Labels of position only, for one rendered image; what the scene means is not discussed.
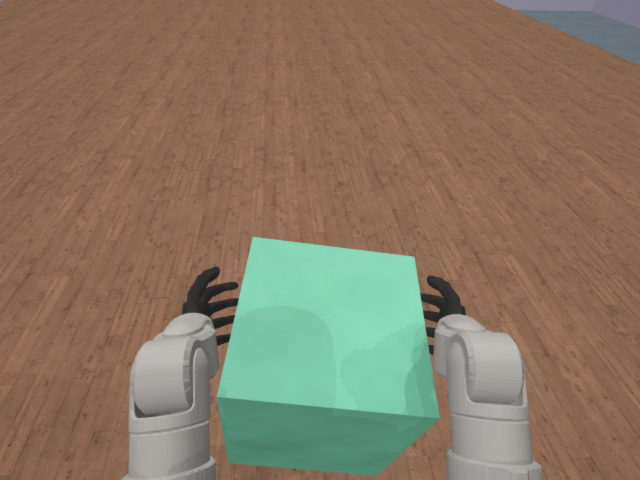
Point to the robot right hand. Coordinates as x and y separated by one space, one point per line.
448 305

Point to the left robot forearm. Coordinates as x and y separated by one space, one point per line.
169 403

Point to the carton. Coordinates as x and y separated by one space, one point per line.
328 365

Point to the robot left hand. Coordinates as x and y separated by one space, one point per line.
198 298

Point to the right robot forearm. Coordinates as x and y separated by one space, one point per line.
488 401

